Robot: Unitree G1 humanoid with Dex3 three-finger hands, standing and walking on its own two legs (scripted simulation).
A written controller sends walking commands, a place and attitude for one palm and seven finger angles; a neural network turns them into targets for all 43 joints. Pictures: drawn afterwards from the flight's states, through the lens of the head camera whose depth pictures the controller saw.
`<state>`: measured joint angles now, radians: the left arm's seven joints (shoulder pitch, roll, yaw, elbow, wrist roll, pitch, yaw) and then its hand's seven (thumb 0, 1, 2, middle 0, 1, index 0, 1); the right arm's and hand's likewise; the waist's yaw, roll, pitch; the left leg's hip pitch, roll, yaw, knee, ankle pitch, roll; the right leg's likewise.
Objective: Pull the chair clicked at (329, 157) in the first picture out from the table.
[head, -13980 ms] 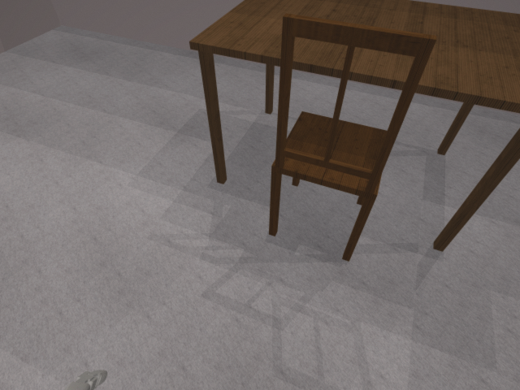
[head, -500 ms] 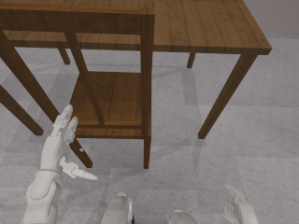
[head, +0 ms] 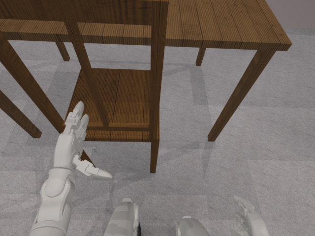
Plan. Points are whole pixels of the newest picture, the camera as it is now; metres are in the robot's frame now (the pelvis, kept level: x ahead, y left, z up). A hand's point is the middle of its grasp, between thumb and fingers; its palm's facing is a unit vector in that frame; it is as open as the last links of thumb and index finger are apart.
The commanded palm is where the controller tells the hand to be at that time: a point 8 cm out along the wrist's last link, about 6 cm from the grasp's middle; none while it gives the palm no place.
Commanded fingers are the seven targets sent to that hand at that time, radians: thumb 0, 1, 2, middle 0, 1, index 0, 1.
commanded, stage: aim the fingers beside a spindle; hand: left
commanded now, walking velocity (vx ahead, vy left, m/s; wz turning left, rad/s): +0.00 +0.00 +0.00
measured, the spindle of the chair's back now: (93, 88) +0.48 +0.19 +0.07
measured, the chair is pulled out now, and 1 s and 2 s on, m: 0.00 0.00 0.00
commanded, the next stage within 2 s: push the fingers through the gap in 0.60 s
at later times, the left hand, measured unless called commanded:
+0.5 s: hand (96, 147) +0.32 +0.16 +0.03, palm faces +0.01 -1.00 -0.04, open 16.9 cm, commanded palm +0.30 +0.21 +0.02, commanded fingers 0.00 -0.50 0.30 -0.06 -0.08 -0.06 -0.08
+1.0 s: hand (100, 138) +0.35 +0.16 +0.02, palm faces -0.01 -1.00 -0.04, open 16.9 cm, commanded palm +0.33 +0.22 +0.02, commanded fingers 0.00 -0.50 0.30 -0.06 -0.08 -0.06 -0.08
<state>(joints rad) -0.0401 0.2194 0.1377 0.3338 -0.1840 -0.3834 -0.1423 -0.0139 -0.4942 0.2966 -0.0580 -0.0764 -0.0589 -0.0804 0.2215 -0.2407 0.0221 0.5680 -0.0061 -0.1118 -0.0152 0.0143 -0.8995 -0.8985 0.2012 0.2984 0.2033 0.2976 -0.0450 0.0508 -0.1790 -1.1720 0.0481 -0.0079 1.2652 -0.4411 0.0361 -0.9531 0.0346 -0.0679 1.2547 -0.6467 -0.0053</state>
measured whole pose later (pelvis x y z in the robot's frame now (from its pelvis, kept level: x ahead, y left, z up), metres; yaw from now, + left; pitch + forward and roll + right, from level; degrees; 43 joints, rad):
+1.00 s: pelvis +0.00 -0.01 -0.01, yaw +0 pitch +21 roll -4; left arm -0.16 0.24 0.16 0.43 -0.19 -0.40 -0.15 -0.01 -0.50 0.30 -0.06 -0.08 -0.06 -0.08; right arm 0.21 -0.25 0.02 0.59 0.00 -0.09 -0.02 0.01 -0.90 -0.90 0.20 0.30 0.20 0.30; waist -0.05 0.06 -0.17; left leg -1.21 0.05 -0.02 1.29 -0.45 0.02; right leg -0.99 0.04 -0.08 1.29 -0.66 -0.02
